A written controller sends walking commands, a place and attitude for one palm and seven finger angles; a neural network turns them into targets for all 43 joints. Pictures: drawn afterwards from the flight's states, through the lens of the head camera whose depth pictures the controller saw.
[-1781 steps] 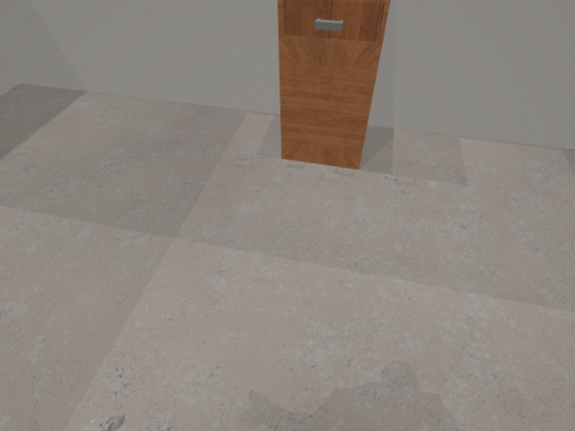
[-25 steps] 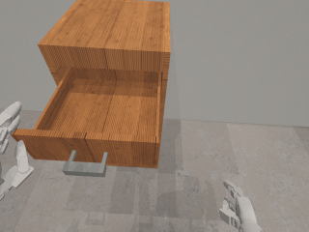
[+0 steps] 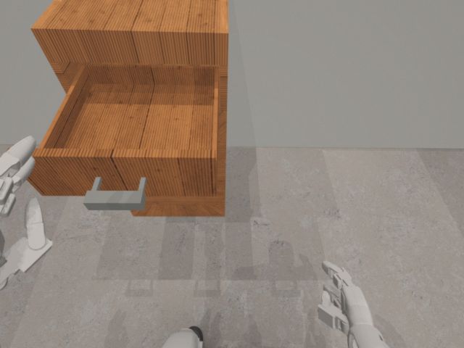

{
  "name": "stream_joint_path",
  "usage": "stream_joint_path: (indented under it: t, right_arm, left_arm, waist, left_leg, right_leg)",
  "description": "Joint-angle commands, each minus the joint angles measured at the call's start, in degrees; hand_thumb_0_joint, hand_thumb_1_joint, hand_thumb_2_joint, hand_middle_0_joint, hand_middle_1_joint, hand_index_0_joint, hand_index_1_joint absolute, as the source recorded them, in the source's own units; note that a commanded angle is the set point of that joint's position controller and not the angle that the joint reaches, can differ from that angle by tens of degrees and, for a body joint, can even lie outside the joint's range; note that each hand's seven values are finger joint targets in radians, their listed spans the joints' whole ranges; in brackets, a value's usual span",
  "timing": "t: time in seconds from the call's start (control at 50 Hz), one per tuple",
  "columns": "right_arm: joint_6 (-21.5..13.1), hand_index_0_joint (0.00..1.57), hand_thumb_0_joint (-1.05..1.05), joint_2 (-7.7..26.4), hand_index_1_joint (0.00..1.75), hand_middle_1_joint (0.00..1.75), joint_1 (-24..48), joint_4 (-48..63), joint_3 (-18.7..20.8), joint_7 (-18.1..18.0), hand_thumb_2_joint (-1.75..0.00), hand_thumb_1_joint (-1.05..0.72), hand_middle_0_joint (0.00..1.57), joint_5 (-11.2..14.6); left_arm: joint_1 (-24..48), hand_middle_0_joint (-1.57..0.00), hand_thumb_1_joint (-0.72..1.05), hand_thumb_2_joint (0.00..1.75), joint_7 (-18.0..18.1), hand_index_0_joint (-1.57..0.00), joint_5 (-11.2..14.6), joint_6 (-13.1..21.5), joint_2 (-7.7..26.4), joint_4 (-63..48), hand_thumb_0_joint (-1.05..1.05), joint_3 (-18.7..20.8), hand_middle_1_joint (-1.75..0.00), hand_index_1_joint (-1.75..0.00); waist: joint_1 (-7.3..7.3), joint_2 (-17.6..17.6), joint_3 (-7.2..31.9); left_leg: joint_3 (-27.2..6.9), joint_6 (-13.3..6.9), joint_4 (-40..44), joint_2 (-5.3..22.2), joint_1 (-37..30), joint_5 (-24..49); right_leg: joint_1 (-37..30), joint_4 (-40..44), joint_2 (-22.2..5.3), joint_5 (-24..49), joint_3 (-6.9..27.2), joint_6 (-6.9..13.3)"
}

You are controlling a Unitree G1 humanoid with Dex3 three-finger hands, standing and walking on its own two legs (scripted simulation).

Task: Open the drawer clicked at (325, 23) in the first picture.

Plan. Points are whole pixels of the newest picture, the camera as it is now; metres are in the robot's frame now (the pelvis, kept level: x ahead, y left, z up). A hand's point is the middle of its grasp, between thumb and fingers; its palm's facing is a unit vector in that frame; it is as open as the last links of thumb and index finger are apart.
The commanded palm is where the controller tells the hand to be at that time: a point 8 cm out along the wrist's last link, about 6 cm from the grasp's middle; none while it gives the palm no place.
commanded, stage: stop stepping back and stand still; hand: left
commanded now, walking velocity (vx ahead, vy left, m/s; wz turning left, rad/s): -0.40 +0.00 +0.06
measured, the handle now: (118, 190) +0.39 +0.26 -0.02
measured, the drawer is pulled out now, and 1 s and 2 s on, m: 0.30 0.30 0.30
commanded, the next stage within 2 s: let the arm hang, fingers relaxed in 0.90 s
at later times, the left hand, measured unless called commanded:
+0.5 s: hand out of the picture +0.05 +0.21 +0.19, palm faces +0.42 -0.78 -0.46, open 7.4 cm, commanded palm +0.00 +0.26 +0.19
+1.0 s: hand out of the picture +0.03 +0.20 +0.18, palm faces +0.46 -0.73 -0.51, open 7.4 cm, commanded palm none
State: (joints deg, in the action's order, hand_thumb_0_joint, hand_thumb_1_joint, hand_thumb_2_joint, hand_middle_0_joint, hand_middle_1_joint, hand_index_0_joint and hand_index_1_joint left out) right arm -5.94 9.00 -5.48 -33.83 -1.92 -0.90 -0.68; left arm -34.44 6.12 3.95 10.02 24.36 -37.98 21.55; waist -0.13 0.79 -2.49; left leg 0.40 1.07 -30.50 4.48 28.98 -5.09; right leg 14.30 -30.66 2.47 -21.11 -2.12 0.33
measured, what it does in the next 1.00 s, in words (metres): walks backwards: left foot, then right foot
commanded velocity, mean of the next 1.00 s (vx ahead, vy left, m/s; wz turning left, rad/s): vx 0.12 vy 0.03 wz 0.00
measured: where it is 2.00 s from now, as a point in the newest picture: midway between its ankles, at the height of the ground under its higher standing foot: outside the picture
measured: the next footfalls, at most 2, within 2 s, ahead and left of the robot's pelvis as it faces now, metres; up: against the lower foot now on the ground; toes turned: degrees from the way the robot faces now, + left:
left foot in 0.30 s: -0.10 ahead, +0.07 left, +0.00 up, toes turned +8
right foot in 1.00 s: -0.07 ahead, -0.13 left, +0.00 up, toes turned +1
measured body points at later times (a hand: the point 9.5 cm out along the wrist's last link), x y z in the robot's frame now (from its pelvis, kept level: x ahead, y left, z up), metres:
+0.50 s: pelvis -0.11 -0.03 +0.01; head -0.12 -0.03 +0.46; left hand +0.03 +0.25 +0.21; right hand +0.07 -0.24 -0.06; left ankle -0.14 +0.09 -0.73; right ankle -0.05 -0.11 -0.72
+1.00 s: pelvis -0.13 -0.06 +0.00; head -0.14 -0.06 +0.45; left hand +0.00 +0.24 +0.21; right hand +0.03 -0.28 -0.09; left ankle -0.14 +0.08 -0.73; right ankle -0.11 -0.14 -0.73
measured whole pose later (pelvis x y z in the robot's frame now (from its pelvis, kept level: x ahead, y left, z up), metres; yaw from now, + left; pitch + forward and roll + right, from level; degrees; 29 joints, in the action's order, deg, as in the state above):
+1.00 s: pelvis -0.13 -0.06 +0.00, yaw +5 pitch +0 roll +1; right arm -6.9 11.4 -16.5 -36.1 -0.6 -3.1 0.0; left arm -37.8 9.8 1.3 10.8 24.2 -32.4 22.3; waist -0.6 -0.7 2.5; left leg 2.4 0.8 -32.0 1.2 15.9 -16.2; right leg 16.6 -33.2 -0.1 -18.3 -4.6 0.5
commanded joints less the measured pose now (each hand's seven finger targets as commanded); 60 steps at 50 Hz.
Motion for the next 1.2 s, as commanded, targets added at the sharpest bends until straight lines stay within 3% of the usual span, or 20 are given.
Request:
stream_joint_path:
  t: [0.0, 0.02, 0.06, 0.12, 0.22, 0.3, 0.36, 0.46, 0.52, 0.58, 0.72, 0.78, 0.82, 0.94, 0.96, 0.98, 1.0, 1.06, 1.12, 1.18]
  right_arm:
    - [-1.1, 0.2, 0.0, 8.6, 0.3, 0.3, 2.1, 10.0, 4.2, -0.9, -0.9, -0.9, 0.2, 2.3]
    - [-1.2, 0.2, 0.0, 9.1, 0.3, 0.3, 3.3, 10.7, 5.3, -1.2, -0.9, -0.9, 0.2, 3.7]
    - [-0.7, 0.2, 0.0, 8.0, 0.3, 0.3, 4.8, 9.3, 5.3, -1.9, -0.9, -0.9, 0.2, 2.7]
    - [2.3, 0.2, 0.0, 5.7, 0.3, 0.3, 4.3, 9.0, 3.0, -3.5, -0.9, -0.9, 0.2, 1.4]
    - [0.7, 0.2, 0.0, 9.2, 0.3, 0.3, -0.7, 8.5, 3.6, -4.6, -0.9, -0.9, 0.2, 0.9]
    - [-1.6, 0.2, 0.0, 11.8, 0.3, 0.3, -1.5, 10.6, 4.6, -3.8, -0.9, -0.9, 0.2, 1.3]
    - [-2.7, 0.2, 0.0, 9.0, 0.3, 0.3, -2.4, 9.3, 3.8, -2.6, -0.9, -0.9, 0.2, 0.9]
    - [-3.0, 0.2, 0.0, 10.8, 0.3, 0.3, -1.3, 8.1, 4.0, -2.4, -0.9, -0.9, 0.2, 1.5]
    - [-1.7, 0.2, 0.0, 10.3, 0.3, 0.3, -0.6, 8.0, 4.0, -3.0, -0.9, -0.9, 0.2, 1.4]
    - [-0.7, 0.2, 0.0, 9.7, 0.3, 0.3, -0.3, 7.1, 4.5, -2.4, -0.9, -0.9, 0.2, 1.2]
    - [-0.8, 0.2, 0.0, 8.7, 0.3, 0.3, -2.6, 8.2, 3.2, -3.5, -0.9, -0.9, 0.2, -0.3]
    - [-2.8, 0.2, 0.0, 9.7, 0.3, 0.3, -3.4, 9.1, 3.7, -3.1, -0.9, -0.9, 0.2, -0.6]
    - [-4.1, 0.2, 0.0, 8.1, 0.3, 0.3, -4.0, 7.5, 3.8, -2.7, -0.9, -0.9, 0.2, 0.1]
    - [-3.6, 0.2, 0.0, 10.4, 0.3, 0.3, -2.3, 5.9, 3.8, -3.2, -0.9, -0.9, 0.2, 1.2]
    - [-3.2, 0.2, 0.0, 10.3, 0.3, 0.3, -1.7, 6.0, 4.0, -3.2, -0.9, -0.9, 0.2, 1.1]
    - [-3.2, 0.2, 0.0, 12.4, 0.3, 0.3, -3.5, -3.5, 6.2, 1.3, -0.9, -0.9, 0.2, -0.1]
    - [0.0, 0.2, 0.0, 8.6, 0.3, 0.3, -7.9, -2.2, 5.4, 1.4, -0.9, -0.9, 0.2, 0.3]
    - [4.0, 0.2, 0.0, 8.2, 0.3, 0.3, -9.1, -3.3, 5.1, 1.5, -0.9, -0.9, 0.2, -0.4]
    - [6.0, 0.2, 0.0, 8.1, 0.3, 0.3, -7.7, -3.8, 4.8, 1.4, -0.9, -0.9, 0.2, -0.8]
    - [6.0, 0.2, 0.0, 7.7, 0.3, 0.3, -11.3, -8.1, 4.3, 1.2, -0.9, -0.9, 0.2, -0.4]
  left_arm:
    - [-5.1, -0.2, 0.9, 0.9, 0.5, -0.2, 0.6, 5.1, 9.4, -13.1, 0.0, 8.6, -0.3, -0.3]
    - [-5.4, -0.2, 0.9, 0.9, 0.8, -0.2, 0.7, 4.9, 9.5, -12.2, 0.0, 8.4, -0.3, -0.3]
    - [-8.6, -0.2, 0.9, 0.9, 1.6, -0.2, 0.8, 4.0, 8.6, -8.1, 0.0, 9.7, -0.3, -0.3]
    - [-7.1, -0.2, 0.9, 0.9, 2.8, -0.2, -1.5, 3.3, 6.3, -4.9, 0.0, 7.2, -0.3, -0.3]
    - [-1.3, -0.2, 0.9, 0.9, 4.9, -0.2, -2.3, 2.0, 5.3, -6.5, 0.0, 3.4, -0.3, -0.3]
    - [1.9, -0.2, 0.9, 0.9, 5.2, -0.2, -2.5, 3.0, 8.3, -14.1, 0.0, 3.9, -0.3, -0.3]
    - [-0.3, -0.2, 0.9, 0.9, 4.4, -0.2, -2.5, 3.2, 9.9, -15.9, 0.0, 6.1, -0.3, -0.3]
    - [-0.7, -0.2, 0.9, 0.9, 4.4, -0.2, -1.7, 2.4, 5.8, -6.0, 0.0, 4.6, -0.3, -0.3]
    - [1.9, -0.2, 0.9, 0.9, 3.9, -0.2, -2.5, 1.9, 4.8, 0.7, 0.0, 3.5, -0.3, -0.3]
    - [5.9, -0.2, 0.9, 0.9, 3.3, -0.2, -2.5, 2.7, 6.0, -0.7, 0.0, 2.9, -0.3, -0.3]
    - [0.6, -0.2, 0.9, 0.9, 4.4, -0.2, -3.1, 3.7, 6.5, -9.6, 0.0, 3.1, -0.3, -0.3]
    - [1.5, -0.2, 0.9, 0.9, 5.4, -0.2, -4.0, 4.8, 8.3, -15.8, 0.0, 5.5, -0.3, -0.3]
    - [0.6, -0.2, 0.9, 0.9, 5.2, -0.2, -3.8, 3.9, 8.1, -12.4, 0.0, 6.2, -0.3, -0.3]
    - [-0.2, -0.2, 0.9, 0.9, 4.2, -0.2, -2.8, 2.6, 4.5, 0.5, 0.0, 3.5, -0.3, -0.3]
    - [0.6, -0.2, 0.9, 0.9, 3.9, -0.2, -2.8, 2.7, 4.8, 1.6, 0.0, 3.3, -0.3, -0.3]
    - [2.1, -0.2, 0.9, 0.9, -4.0, -0.2, -8.3, -6.7, -4.4, 40.8, 0.0, -14.9, -0.3, -0.3]
    - [3.5, -0.2, 0.9, 0.9, -5.4, -0.2, -7.6, -9.4, -2.7, 42.4, 0.0, -14.1, -0.3, -0.3]
    - [10.4, -0.2, 0.9, 0.9, -5.2, -0.2, -6.8, -9.6, -4.8, 48.0, 0.0, -14.5, -0.3, -0.3]
    - [13.4, -0.2, 0.9, 0.9, -5.0, -0.2, -6.7, -9.6, -2.9, 57.9, 0.0, -15.6, -0.3, -0.3]
    - [17.6, -0.2, 0.9, 0.9, -5.1, -0.2, -5.3, -9.9, -2.7, 67.4, 0.0, -16.9, -0.3, -0.3]
  waist:
    - [0.99, -8.4, 17.2]
    - [1.46, -15.4, 16.0]
    - [1.56, -10.7, 14.5]
    - [-1.24, -6.0, 11.0]
    - [-1.37, -6.1, 9.3]
    - [0.12, 9.6, 9.6]
    - [-0.31, 15.6, 9.2]
    - [-0.75, 3.8, 2.1]
    - [-1.05, -4.8, -2.6]
    - [-1.12, -13.3, 1.8]
    - [-1.39, -2.7, 6.6]
    - [-0.67, 18.8, 5.2]
    - [-1.11, 12.7, 3.0]
    - [-0.54, 3.1, 0.3]
    - [-0.97, -3.8, -0.5]
    - [-1.08, -8.5, 2.4]
    - [-1.58, -11.4, 7.0]
    - [-0.74, -17.9, 4.7]
    - [-0.34, -17.2, 3.0]
    - [-2.11, -6.0, 3.6]
  left_leg:
    - [1.5, -0.7, -9.8, -2.5, -8.8, -6.6]
    - [0.3, 0.3, -24.7, -7.4, -3.5, -20.7]
    - [-5.7, 0.6, -39.7, -6.7, 2.6, -25.1]
    - [-2.4, 0.8, -27.5, -3.8, -0.9, -20.3]
    - [1.1, -2.3, 5.6, -5.1, -13.3, -15.3]
    - [-10.4, -5.8, 11.0, 7.0, -19.6, 9.0]
    - [-9.5, -4.1, 13.0, 5.9, -18.1, 9.3]
    - [-6.6, -5.8, 13.0, 4.0, -0.3, -25.5]
    - [-2.8, -4.5, 1.5, -2.3, 1.3, -31.5]
    - [0.1, -3.3, -22.9, -5.2, -1.3, -22.0]
    - [3.7, -4.4, 5.3, -5.2, -18.6, -21.3]
    - [-20.8, -11.3, 21.4, 12.3, -13.2, -33.2]
    - [-17.9, -12.3, 20.4, 11.7, -10.4, -26.9]
    - [-4.2, -6.0, 7.3, 4.4, -3.4, -16.8]
    - [-1.8, -4.1, 0.3, 0.6, -2.4, -15.6]
    - [1.8, -1.0, -15.5, -2.4, 1.5, -17.4]
    - [0.3, -0.2, -14.8, -1.9, -1.3, -26.6]
    - [1.3, -0.5, -18.9, -3.7, -1.8, -24.8]
    - [1.6, -0.7, -12.2, -4.7, -4.8, -23.0]
    - [-1.1, -1.6, 2.2, -3.2, -17.7, -2.9]
  right_leg:
    - [-3.9, 12.0, -13.1, 29.9, 8.0, 2.7]
    - [-0.6, 13.0, -21.1, 37.3, 16.2, 5.9]
    - [2.4, 11.4, -23.2, 38.1, 15.3, 9.6]
    - [1.4, 8.8, -16.9, 35.5, 8.4, 7.7]
    - [-2.2, 12.3, -14.4, 13.4, 10.5, 4.0]
    - [-0.9, -0.4, -5.4, 14.1, 2.4, -0.8]
    - [2.1, -5.8, -3.7, 2.1, -0.7, -1.0]
    - [-7.8, 1.3, -2.8, 1.7, 0.8, -0.5]
    - [1.9, 12.8, -7.0, -18.1, 13.7, 2.6]
    - [4.7, 22.8, -19.5, -21.8, 29.2, 8.5]
    - [11.5, 15.4, -12.1, -21.0, 11.7, 4.5]
    - [11.9, -18.7, -0.1, -6.0, -1.8, -0.6]
    - [13.9, -28.3, -1.9, -3.8, 0.9, -0.9]
    - [-4.5, 5.9, -2.7, 3.0, -2.5, -1.1]
    - [-3.9, 11.5, -6.6, 4.3, 6.5, 0.9]
    - [-1.6, 6.2, -19.8, 27.1, 13.5, 5.4]
    - [-1.0, 4.8, -22.1, 34.6, 14.7, 8.3]
    - [0.3, 6.5, -17.4, 23.6, 10.2, 9.4]
    - [-3.7, 5.9, -16.5, 37.4, 9.5, 9.5]
    - [1.1, 4.4, -12.5, 21.6, 6.7, 4.5]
